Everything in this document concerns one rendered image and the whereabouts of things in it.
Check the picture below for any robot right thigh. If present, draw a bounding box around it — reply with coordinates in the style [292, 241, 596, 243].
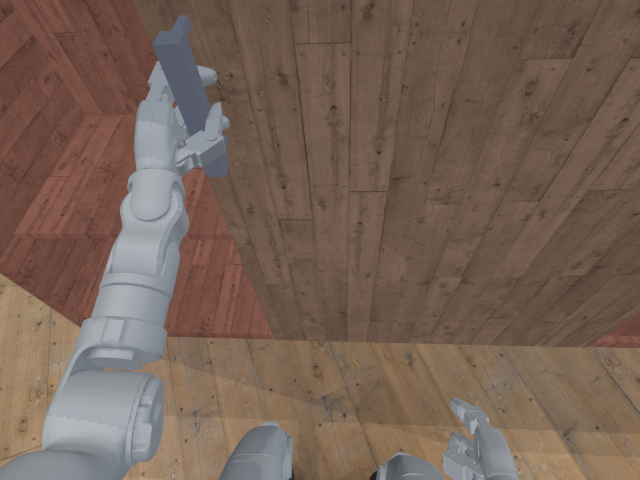
[376, 455, 446, 480]

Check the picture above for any left robot forearm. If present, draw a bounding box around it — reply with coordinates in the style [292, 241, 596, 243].
[42, 168, 189, 450]

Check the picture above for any wardrobe door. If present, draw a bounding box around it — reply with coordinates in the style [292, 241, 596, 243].
[133, 0, 640, 348]
[606, 313, 640, 336]

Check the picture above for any robot right hand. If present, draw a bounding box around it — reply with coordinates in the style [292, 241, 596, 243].
[443, 397, 519, 480]

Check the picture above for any left robot upper arm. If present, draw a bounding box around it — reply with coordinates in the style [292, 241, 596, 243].
[0, 369, 164, 480]

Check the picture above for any robot thigh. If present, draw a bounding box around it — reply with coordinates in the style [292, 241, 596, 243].
[376, 455, 446, 480]
[218, 426, 293, 480]

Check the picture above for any handle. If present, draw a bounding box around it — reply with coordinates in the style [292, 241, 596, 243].
[152, 15, 229, 177]

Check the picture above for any robot left thigh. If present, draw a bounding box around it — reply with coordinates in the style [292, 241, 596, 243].
[218, 426, 293, 480]

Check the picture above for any robot left hand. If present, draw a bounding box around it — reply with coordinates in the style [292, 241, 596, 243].
[134, 61, 230, 180]

